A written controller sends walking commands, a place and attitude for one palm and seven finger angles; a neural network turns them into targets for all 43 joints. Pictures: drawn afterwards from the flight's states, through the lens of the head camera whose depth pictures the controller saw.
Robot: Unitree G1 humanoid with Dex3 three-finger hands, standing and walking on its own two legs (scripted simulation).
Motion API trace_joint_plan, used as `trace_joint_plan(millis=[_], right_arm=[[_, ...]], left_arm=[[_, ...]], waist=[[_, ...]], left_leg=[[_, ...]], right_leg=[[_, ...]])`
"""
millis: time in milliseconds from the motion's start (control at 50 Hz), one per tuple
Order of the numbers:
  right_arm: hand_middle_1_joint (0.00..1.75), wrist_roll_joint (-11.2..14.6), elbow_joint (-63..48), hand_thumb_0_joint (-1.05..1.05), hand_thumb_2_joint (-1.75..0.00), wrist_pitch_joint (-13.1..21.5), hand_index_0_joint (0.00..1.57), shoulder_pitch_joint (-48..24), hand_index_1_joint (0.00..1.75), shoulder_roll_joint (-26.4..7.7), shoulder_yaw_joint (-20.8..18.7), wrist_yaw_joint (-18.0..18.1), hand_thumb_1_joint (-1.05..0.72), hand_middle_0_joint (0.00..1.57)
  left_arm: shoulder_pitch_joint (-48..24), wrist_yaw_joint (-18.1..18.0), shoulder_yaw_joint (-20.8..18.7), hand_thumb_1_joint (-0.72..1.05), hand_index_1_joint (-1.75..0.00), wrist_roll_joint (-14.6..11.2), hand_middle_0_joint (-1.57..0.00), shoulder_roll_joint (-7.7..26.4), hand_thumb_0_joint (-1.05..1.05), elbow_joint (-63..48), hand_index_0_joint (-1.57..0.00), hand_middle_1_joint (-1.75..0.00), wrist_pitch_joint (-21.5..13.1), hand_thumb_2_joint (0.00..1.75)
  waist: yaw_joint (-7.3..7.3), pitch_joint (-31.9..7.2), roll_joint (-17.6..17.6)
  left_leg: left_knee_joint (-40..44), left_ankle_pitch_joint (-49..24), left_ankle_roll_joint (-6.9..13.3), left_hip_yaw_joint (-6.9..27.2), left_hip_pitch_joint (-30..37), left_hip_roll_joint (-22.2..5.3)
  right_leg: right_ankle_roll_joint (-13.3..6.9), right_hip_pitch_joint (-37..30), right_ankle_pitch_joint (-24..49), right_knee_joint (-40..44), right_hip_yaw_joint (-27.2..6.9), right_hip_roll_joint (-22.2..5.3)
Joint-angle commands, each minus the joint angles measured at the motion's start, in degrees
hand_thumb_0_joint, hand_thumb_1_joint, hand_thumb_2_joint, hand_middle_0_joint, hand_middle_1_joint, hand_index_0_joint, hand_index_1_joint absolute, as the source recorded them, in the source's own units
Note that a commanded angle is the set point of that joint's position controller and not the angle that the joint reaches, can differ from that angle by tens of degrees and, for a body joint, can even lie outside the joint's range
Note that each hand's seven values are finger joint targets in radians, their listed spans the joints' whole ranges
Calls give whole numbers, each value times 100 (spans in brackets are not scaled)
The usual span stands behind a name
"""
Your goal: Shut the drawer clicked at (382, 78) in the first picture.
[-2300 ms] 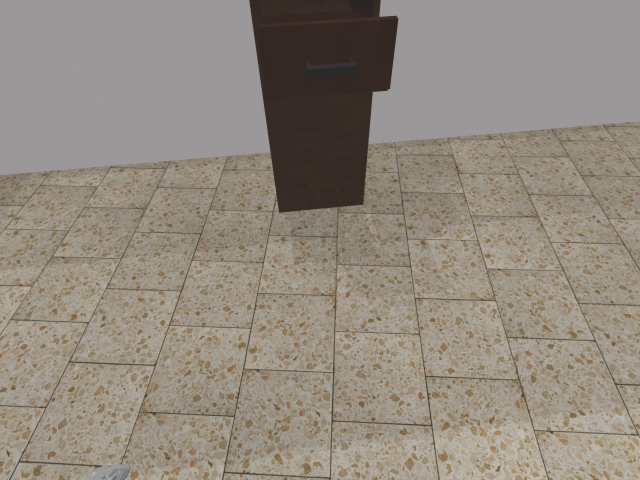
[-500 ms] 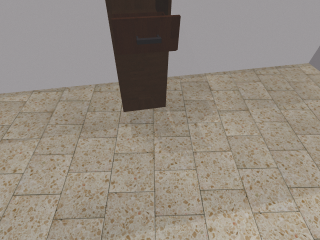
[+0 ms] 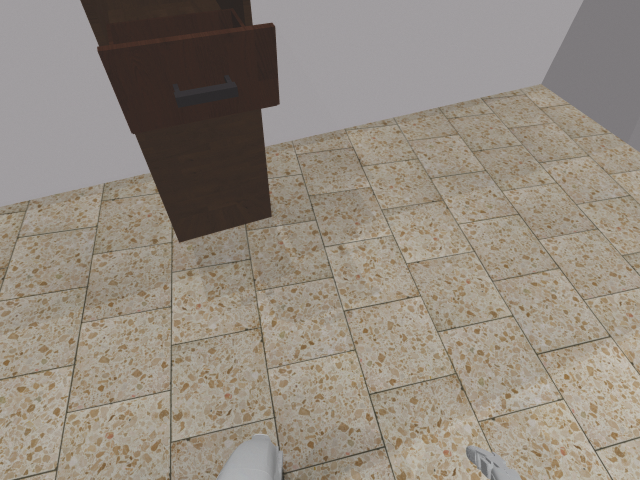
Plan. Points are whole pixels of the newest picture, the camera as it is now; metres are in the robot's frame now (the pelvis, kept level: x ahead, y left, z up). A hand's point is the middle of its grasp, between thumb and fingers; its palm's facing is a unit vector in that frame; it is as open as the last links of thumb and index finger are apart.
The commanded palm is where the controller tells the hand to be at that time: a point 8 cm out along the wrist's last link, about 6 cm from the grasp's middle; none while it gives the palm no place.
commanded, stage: walk to a spot facing it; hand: left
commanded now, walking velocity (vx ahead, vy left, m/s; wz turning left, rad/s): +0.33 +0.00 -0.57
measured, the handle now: (204, 89) +0.79 +0.35 +0.03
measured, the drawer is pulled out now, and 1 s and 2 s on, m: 0.29 0.29 0.29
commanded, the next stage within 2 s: none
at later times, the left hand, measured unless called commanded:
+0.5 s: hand (234, 329) +0.36 +0.20 -0.16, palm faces -0.34 -0.93 -0.16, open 7.3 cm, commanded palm none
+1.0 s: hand (303, 272) +0.50 +0.09 -0.16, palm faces -0.53 -0.81 -0.24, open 7.3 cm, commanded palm none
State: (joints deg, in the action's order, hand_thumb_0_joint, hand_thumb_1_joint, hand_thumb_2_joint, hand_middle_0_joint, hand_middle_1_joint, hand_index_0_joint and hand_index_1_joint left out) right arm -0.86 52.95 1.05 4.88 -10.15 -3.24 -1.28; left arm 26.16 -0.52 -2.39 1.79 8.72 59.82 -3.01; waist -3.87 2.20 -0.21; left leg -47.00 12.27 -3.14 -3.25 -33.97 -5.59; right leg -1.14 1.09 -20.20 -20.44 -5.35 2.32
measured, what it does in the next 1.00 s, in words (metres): walks ahead, turning right: left foot, then right foot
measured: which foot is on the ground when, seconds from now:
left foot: up 0.00-0.06, down 0.08-0.70, up 0.72-1.00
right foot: down 0.00-0.06, up 0.08-0.68, down 0.70-1.00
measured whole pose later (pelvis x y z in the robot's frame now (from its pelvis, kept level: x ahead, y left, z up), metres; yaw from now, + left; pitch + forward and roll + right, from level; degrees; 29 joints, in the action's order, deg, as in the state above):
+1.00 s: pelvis +0.34 -0.04 +0.00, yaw -36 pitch +1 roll +0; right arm -1.5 51.1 0.7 7.8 -10.3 -3.0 0.2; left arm 15.0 0.5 -3.7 1.1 11.8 55.1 -1.6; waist -0.2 2.5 0.7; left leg -60.3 15.9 -5.5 -1.0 -34.9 -9.2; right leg -4.7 15.9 -12.2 -27.0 0.2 4.7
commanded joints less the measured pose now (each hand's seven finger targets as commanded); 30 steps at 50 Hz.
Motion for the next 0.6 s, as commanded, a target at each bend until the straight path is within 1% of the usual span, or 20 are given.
trace_joint_plan(millis=[0, 20, 40, 60, 80, 100, 120, 140, 160, 180, 220, 300, 340, 400, 440, 460, 480, 500, 540, 580], right_arm=[[30, 9, -404, 0, -90, 303, 20, 469, 30, -550, -129, 88, -90, 20], [30, -18, -113, 0, -90, 328, 20, 1453, 30, -863, -211, 192, -90, 20], [30, -132, 59, 0, -90, 360, 20, 2270, 30, -1640, -385, 257, -90, 20], [30, -82, 81, 0, -90, 324, 20, 2495, 30, -1783, -342, 247, -90, 20], [30, -27, -80, 0, -90, 299, 20, 1943, 30, -1615, -275, 239, -90, 20], [30, -38, -159, 0, -90, 331, 20, 1421, 30, -1170, -218, 233, -90, 20], [30, -44, -198, 0, -90, 355, 20, 1109, 30, -816, -121, 227, -90, 20], [30, -46, -172, 0, -90, 392, 20, 994, 30, -595, -61, 235, -90, 20], [30, -34, -110, 0, -90, 436, 20, 1008, 30, -494, -35, 250, -90, 20], [30, -12, -61, 0, -90, 478, 20, 1014, 30, -487, -30, 275, -90, 20], [30, -2, -1, 0, -90, 530, 20, 1250, 30, -522, -42, 279, -90, 20], [30, 17, 97, 0, -90, 566, 20, 1670, 30, -553, -69, 285, -90, 20], [30, 18, 172, 0, -90, 560, 20, 1838, 30, -662, -65, 287, -90, 20], [30, -6, 320, 0, -90, 523, 20, 2187, 30, -714, -43, 288, -90, 20], [30, -28, 417, 0, -90, 482, 20, 2385, 30, -740, -16, 292, -90, 20], [30, -43, 444, 0, -90, 460, 20, 2405, 30, -764, -15, 291, -90, 20], [30, -59, 487, 0, -90, 437, 20, 2573, 30, -734, -8, 286, -90, 20], [30, -75, 524, 0, -90, 414, 20, 2577, 30, -751, -2, 287, -90, 20], [30, -100, 562, 0, -90, 373, 20, 2649, 30, -777, -9, 290, -90, 20], [30, -108, 574, 0, -90, 347, 20, 2678, 30, -866, -52, 286, -90, 20]], left_arm=[[-134, -70, -361, 90, -30, -24, -20, 1245, 0, -354, -20, -30, -64, 90], [-213, -41, -383, 90, -30, -51, -20, 1124, 0, -397, -20, -30, -70, 90], [41, 33, -386, 90, -30, -141, -20, 763, 0, -507, -20, -30, -34, 90], [-47, 76, -348, 90, -30, -139, -20, 634, 0, -665, -20, -30, -77, 90], [-266, 65, -296, 90, -30, -101, -20, 717, 0, -742, -20, -30, -22, 90], [-595, 109, -331, 90, -30, -46, -20, 689, 0, -730, -20, -30, 15, 90], [-660, 195, -342, 90, -30, 1, -20, 665, 0, -718, -20, -30, 84, 90], [-588, 255, -340, 90, -30, 30, -20, 584, 0, -660, -20, -30, 174, 90], [-497, 285, -331, 90, -30, 39, -20, 482, 0, -602, -20, -30, 265, 90], [-416, 300, -325, 90, -30, 23, -20, 429, 0, -569, -20, -30, 305, 90], [-530, 309, -324, 90, -30, 46, -20, 435, 0, -616, -20, -30, 390, 90], [-1094, 347, -312, 90, -30, 64, -20, 446, 0, -829, -20, -30, 447, 90], [-1453, 373, -276, 90, -30, 55, -20, 451, 0, -939, -20, -30, 459, 90], [-2068, 401, -205, 90, -30, 45, -20, 427, 0, -1073, -20, -30, 445, 90], [-2426, 414, -163, 90, -30, 28, -20, 389, 0, -1142, -20, -30, 441, 90], [-2546, 418, -151, 90, -30, 13, -20, 382, 0, -1177, -20, -30, 433, 90], [-2761, 411, -141, 90, -30, 16, -20, 397, 0, -1227, -20, -30, 413, 90], [-2846, 413, -123, 90, -30, 7, -20, 357, 0, -1255, -20, -30, 408, 90], [-3055, 405, -104, 90, -30, -6, -20, 350, 0, -1312, -20, -30, 370, 90], [-2910, 374, -113, 90, -30, -9, -20, 421, 0, -1310, -20, -30, 319, 90]], waist=[[541, -137, -759], [932, -590, -464], [1127, -1412, 1261], [1016, -1451, 1713], [841, -952, 1097], [660, -239, 942], [458, 226, 948], [307, 365, 990], [201, 338, 970], [131, 135, 879], [130, 73, 656], [239, 153, 356], [318, 224, 408], [507, 305, 456], [629, 460, 547], [646, 482, 600], [770, 528, 579], [748, 553, 599], [832, 596, 707], [726, 428, 633]], left_leg=[[1459, -120, 216, -279, 2102, 463], [1720, -225, 311, -58, 3568, 212], [2018, 0, 802, 2013, 4865, -1556], [3003, 387, 1280, 3480, 4589, -2548], [3399, 1642, 1443, 3601, 3624, -2748], [3601, 2155, 1261, 2879, 2829, -2369], [3717, 2070, 1031, 2113, 2167, -1993], [3704, 1504, 849, 1415, 1785, -1694], [3649, 824, 737, 787, 1633, -1459], [3566, 379, 750, 473, 1780, -1378], [3654, -149, 777, 116, 2023, -1345], [3677, -871, 881, -238, 2728, -1404], [3598, -1275, 964, -422, 3089, -1449], [3505, -1767, 977, -692, 3450, -1481], [3460, -1965, 960, -889, 3537, -1463], [3418, -2014, 966, -998, 3646, -1496], [3365, -2146, 957, -979, 3671, -1516], [3330, -2248, 950, -1111, 3752, -1538], [3148, -2659, 922, -1279, 3864, -1572], [2641, -3889, 882, -1464, 4040, -1652]], right_leg=[[-621, 895, 3361, -615, -781, -999], [-470, 1523, 3069, -1734, -667, -750], [-165, 2661, 587, -3729, 46, 52], [-78, 3343, -1234, -5275, 198, 188], [-112, 3604, -1095, -5983, 108, -195], [-73, 3808, -467, -6134, 201, -482], [-41, 3739, -16, -5988, 291, -688], [-1, 3508, 324, -5755, 362, -786], [46, 3339, 579, -5569, 417, -811], [81, 3252, 742, -5483, 473, -809], [173, 3558, 1045, -5405, 440, -852], [292, 4258, 1503, -4897, 512, -942], [322, 4474, 1570, -4469, 640, -977], [306, 4461, 1573, -3718, 857, -958], [260, 4336, 1493, -3291, 1009, -874], [226, 4297, 1438, -3040, 1065, -854], [180, 4202, 1315, -2885, 1133, -805], [140, 4164, 1284, -2695, 1170, -758], [15, 3944, 1036, -2331, 1295, -646], [-170, 3506, 623, -2020, 1490, -418]])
